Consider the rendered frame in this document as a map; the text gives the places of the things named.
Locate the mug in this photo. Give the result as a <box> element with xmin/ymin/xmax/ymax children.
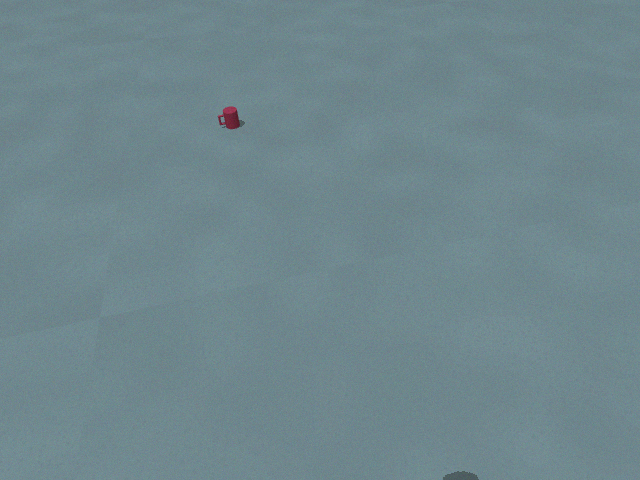
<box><xmin>218</xmin><ymin>107</ymin><xmax>240</xmax><ymax>129</ymax></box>

